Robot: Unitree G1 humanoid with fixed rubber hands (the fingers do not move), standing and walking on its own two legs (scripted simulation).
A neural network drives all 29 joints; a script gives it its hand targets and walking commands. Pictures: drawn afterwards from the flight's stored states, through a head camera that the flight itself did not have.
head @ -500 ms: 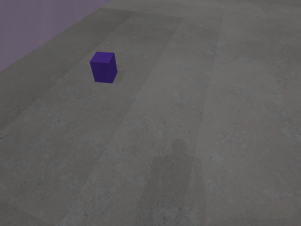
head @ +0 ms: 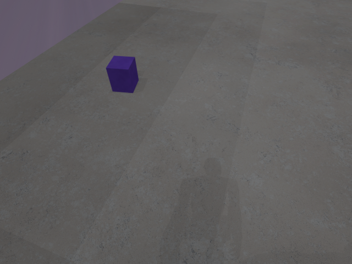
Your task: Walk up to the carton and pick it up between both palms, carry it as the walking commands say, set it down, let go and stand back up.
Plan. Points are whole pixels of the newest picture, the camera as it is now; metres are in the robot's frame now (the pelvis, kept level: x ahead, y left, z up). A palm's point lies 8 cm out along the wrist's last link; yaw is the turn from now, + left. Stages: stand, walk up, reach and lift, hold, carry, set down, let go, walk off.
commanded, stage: walk up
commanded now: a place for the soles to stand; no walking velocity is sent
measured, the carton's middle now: (123, 74) +1.78 +0.56 -0.65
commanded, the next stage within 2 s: none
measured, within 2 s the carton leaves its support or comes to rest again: neither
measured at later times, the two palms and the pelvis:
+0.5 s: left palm (51, 246) +0.20 +0.35 -0.14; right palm out of the picture +0.12 -0.15 -0.16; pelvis +0.14 +0.10 -0.03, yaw -5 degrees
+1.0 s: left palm (53, 192) +0.36 +0.42 -0.16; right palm (214, 159) +0.47 -0.10 -0.13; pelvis +0.38 +0.17 -0.03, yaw -1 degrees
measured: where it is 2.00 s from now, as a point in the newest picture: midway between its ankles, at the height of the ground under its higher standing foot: (134, 164)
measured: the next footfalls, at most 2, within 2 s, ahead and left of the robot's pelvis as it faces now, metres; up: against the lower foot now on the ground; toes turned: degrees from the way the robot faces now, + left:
left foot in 0.30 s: +0.15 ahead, +0.22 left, +0.00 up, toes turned +8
right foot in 0.64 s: +0.36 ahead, -0.03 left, +0.00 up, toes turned -12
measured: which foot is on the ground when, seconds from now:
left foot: down 0.00-0.02, up 0.04-0.28, down 0.30-0.64, up 0.66-1.00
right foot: down 0.00-0.30, up 0.32-0.62, down 0.64-1.00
